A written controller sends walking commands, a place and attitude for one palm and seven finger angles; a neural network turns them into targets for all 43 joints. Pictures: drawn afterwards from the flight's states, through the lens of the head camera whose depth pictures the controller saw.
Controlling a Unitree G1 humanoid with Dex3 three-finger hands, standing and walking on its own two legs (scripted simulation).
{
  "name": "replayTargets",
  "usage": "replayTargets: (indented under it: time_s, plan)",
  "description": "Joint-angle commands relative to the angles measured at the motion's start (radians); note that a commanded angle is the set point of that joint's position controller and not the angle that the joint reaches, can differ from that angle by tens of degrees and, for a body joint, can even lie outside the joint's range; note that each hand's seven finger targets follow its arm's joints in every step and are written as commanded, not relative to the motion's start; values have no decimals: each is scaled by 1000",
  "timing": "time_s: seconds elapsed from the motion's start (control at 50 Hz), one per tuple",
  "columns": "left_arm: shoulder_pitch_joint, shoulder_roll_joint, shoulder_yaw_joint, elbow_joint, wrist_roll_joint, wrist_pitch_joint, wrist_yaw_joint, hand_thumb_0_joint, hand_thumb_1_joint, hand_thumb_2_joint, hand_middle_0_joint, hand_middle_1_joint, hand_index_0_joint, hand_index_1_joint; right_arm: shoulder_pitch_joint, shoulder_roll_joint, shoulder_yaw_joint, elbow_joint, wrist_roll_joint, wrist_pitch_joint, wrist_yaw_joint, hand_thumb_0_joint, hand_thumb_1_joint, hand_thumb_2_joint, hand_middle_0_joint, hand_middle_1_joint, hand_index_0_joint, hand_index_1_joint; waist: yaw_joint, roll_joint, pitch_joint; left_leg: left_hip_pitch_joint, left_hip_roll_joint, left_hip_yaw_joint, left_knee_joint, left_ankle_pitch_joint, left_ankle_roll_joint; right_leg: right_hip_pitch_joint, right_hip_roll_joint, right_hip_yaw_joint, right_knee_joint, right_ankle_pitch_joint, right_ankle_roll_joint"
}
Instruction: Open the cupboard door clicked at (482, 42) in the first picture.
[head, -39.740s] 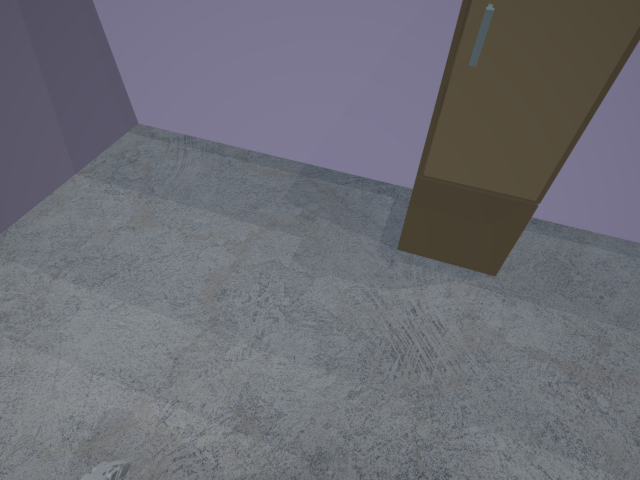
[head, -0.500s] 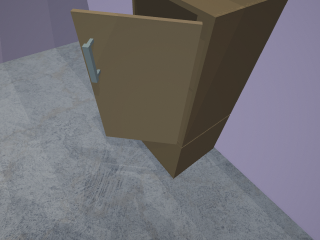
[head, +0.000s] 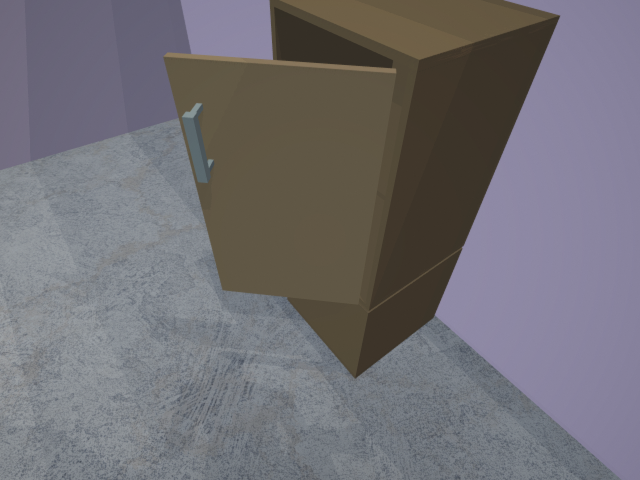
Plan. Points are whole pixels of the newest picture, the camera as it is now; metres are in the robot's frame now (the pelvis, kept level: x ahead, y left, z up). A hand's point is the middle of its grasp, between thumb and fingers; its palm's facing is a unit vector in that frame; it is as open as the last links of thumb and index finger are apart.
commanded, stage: look again from close up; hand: left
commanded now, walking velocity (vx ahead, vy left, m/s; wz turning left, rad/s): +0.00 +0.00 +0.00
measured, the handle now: (201, 143) +0.61 +0.25 +0.11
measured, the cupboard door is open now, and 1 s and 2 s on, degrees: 46 46 46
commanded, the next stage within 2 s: shuffle to correct the standing spot in 0.10 s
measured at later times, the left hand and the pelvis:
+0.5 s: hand out of the picture -0.02 +0.22 -0.19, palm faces +0.04 -0.98 -0.19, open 7.4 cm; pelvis -0.01 +0.04 +0.00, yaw +0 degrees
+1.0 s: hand out of the picture +0.13 +0.23 -0.17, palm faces -0.03 -0.98 -0.20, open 7.3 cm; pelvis +0.05 +0.07 +0.00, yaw -3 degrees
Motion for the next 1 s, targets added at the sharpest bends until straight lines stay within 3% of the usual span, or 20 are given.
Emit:
replayTargets:
  time_s: [0.0,0.18,0.24,0.34,0.38,0.42,0.46,0.5,0.52,0.54,0.56,0.6,0.66,0.72,0.78,0.84,0.88,0.9,0.94,0.98]
  plan:
    - [-15,160,27,-50,-6,-23,3,0,900,900,-200,-300,-200,-300,-13,-148,-24,-42,5,-21,-5,0,-900,-900,200,300,200,300,-14,-6,18,-21,89,-95,-123,123,20,-25,-97,105,-132,74,-33]
    - [12,126,17,-10,-4,-16,5,0,900,900,-200,-300,-200,-300,12,-121,-15,4,9,-20,-2,0,-900,-900,200,300,200,300,-8,2,22,-40,91,-103,-173,68,12,-1,-99,96,-159,47,-19]
    - [55,92,12,10,-2,-9,10,0,900,900,-200,-300,-200,-300,63,-74,-4,29,8,-5,0,0,-900,-900,200,300,200,300,-7,-16,27,-56,68,-81,-154,-15,4,-4,-110,108,-176,-55,-19]
    - [100,115,39,8,4,8,12,0,900,900,-200,-300,-200,-300,131,-55,-13,43,2,18,3,0,-900,-900,200,300,200,300,-3,-101,98,-128,16,-27,-54,-158,1,-79,-171,196,-243,-329,-60]
    - [99,119,51,3,4,12,15,0,900,900,-200,-300,-200,-300,174,-37,-19,48,0,21,3,0,-900,-900,200,300,200,300,-14,-132,112,-108,8,4,20,-140,-1,-137,-207,222,-267,-378,-80]
    - [85,108,59,-5,4,15,16,0,900,900,-200,-300,-200,-300,231,-16,-22,60,2,19,3,0,-900,-900,200,300,200,300,-35,-106,111,-51,7,14,19,-129,2,-193,-211,205,-246,-363,-90]
    - [87,75,57,-12,6,18,13,0,900,900,-200,-300,-200,-300,276,-17,-22,62,4,12,3,0,-900,-900,200,300,200,300,-43,-12,135,-53,34,-42,-96,-170,21,-201,-138,122,-125,-304,-67]
    - [122,-3,43,-10,13,19,9,0,900,900,-200,-300,-200,-300,304,-69,-35,65,0,4,-4,0,-900,-900,200,300,200,300,-36,172,147,-72,172,-230,-294,-376,76,-220,-19,-34,101,-210,-25]
    - [113,-31,36,-11,19,18,7,0,900,900,-200,-300,-200,-300,317,-86,-42,65,2,-1,-10,0,-900,-900,200,300,200,300,-44,216,158,-59,233,-336,-375,-422,117,-267,3,-51,236,-192,-18]
    - [95,-31,34,-19,20,18,6,0,900,900,-200,-300,-200,-300,323,-76,-41,65,4,-7,-13,0,-900,-900,200,300,200,300,-45,208,171,-22,267,-369,-398,-375,152,-337,-15,-15,367,-226,-26]
    - [90,-36,34,-19,17,14,3,0,900,900,-200,-300,-200,-300,321,-56,-34,64,5,-13,-16,0,-900,-900,200,300,200,300,-43,154,154,22,274,-361,-384,-284,173,-379,-44,13,442,-217,-32]
    - [84,-57,35,-10,12,1,-5,0,900,900,-200,-300,-200,-300,315,-27,-21,67,4,-25,-20,0,-900,-900,200,300,200,300,-37,53,116,83,255,-280,-336,-46,186,-383,-73,9,448,-178,-29]
    - [79,-90,28,-7,6,-4,-7,0,900,900,-200,-300,-200,-300,324,-8,-15,82,4,-38,-26,0,-900,-900,200,300,200,300,-32,49,68,130,231,-181,-285,244,199,-322,-72,-28,357,-151,-15]
    - [68,-115,21,-2,0,2,4,0,900,900,-200,-300,-200,-300,346,17,-10,107,3,-43,-39,0,-900,-900,200,300,200,300,-35,29,46,143,231,-145,-235,519,181,-245,-55,-25,251,-97,-6]
    - [83,-107,23,14,-9,7,19,0,900,900,-200,-300,-200,-300,330,35,-7,125,10,-42,-51,0,-900,-900,200,300,200,300,-17,41,22,130,222,-103,-165,760,124,-125,-41,-11,102,3,-5]
    - [137,-68,31,40,-10,4,32,0,900,900,-200,-300,-200,-300,305,60,-9,133,21,-38,-55,0,-900,-900,200,300,200,300,11,36,24,58,181,-84,-91,749,30,32,-57,28,-57,248,-22]
    - [148,-43,34,47,-12,4,37,0,900,900,-200,-300,-200,-300,298,81,-13,126,23,-29,-54,0,-900,-900,200,300,200,300,-2,12,36,-46,126,-55,-91,524,-21,104,-133,97,11,533,-62]
    - [131,-42,31,40,-14,8,36,0,900,900,-200,-300,-200,-300,295,86,-17,125,22,-24,-53,0,-900,-900,200,300,200,300,-12,34,54,-40,116,-59,-120,505,-34,66,-139,84,35,528,-65]
    - [98,-55,35,18,-10,13,39,0,900,900,-200,-300,-200,-300,289,76,-25,127,17,-13,-54,0,-900,-900,200,300,200,300,-18,-36,54,-6,140,-62,-109,573,-12,24,-98,68,52,467,-53]
    - [92,-58,37,0,-9,20,41,0,900,900,-200,-300,-200,-300,277,66,-33,121,16,-13,-55,0,-900,-900,200,300,200,300,-20,-12,24,44,152,-64,-102,641,-2,-7,-87,60,64,409,-43]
